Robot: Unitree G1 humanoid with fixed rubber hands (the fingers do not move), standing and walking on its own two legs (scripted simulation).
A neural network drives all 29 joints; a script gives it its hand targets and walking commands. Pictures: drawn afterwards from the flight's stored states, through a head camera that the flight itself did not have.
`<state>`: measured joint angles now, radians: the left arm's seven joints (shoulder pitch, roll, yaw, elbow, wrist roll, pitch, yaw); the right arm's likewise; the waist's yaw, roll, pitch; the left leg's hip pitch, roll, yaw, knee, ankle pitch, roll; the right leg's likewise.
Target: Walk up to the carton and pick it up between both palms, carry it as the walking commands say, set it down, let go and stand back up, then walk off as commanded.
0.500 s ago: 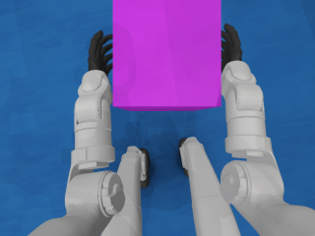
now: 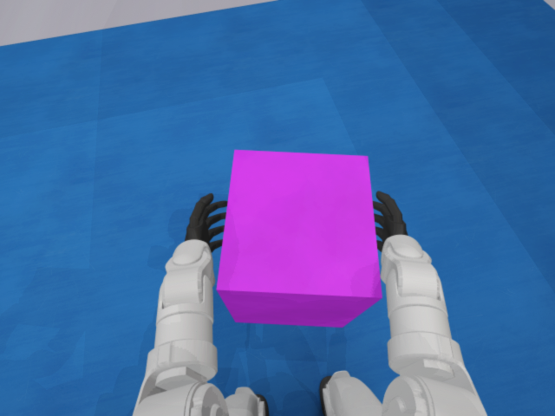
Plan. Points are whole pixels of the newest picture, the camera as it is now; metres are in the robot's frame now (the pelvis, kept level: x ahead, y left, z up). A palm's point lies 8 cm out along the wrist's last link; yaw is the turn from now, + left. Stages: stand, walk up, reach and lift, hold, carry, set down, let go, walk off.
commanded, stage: reach and lift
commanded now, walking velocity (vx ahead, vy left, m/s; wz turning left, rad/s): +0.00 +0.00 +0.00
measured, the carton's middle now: (294, 248) +0.37 -0.03 -0.07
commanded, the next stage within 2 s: none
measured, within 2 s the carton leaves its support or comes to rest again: neither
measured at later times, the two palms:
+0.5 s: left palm (176, 237) +0.35 +0.13 +0.06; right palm (398, 228) +0.33 -0.16 +0.06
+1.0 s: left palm (157, 256) +0.31 +0.14 +0.08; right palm (399, 239) +0.30 -0.15 +0.08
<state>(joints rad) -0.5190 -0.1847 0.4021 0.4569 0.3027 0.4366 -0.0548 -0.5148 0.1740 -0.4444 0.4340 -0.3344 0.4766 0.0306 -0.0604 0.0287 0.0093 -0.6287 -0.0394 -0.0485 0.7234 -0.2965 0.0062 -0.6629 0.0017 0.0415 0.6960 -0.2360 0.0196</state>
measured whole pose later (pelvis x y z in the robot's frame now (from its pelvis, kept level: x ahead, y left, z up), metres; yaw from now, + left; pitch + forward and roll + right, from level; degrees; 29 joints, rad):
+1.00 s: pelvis +0.01 +0.01 +0.03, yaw -1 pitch -10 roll +0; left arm -0.34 -0.17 0.28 0.27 0.24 0.72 -0.02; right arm -0.36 0.18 -0.30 0.28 -0.30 0.75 0.01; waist -0.01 0.02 0.10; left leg -0.04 -0.03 -0.03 0.46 -0.24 0.02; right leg -0.08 0.00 0.07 0.44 -0.18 0.02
